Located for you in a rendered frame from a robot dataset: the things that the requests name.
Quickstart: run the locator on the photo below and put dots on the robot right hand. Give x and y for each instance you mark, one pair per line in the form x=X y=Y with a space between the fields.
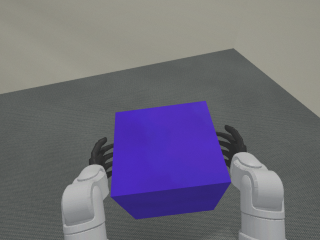
x=235 y=146

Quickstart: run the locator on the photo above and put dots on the robot left hand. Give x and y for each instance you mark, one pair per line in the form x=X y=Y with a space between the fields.
x=97 y=157

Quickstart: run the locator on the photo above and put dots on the right robot forearm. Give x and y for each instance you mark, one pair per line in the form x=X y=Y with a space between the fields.
x=261 y=199

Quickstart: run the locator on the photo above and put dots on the left robot forearm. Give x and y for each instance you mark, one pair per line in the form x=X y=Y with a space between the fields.
x=82 y=207

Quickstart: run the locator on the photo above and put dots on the carton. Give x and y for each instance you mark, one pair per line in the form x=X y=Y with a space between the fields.
x=167 y=160

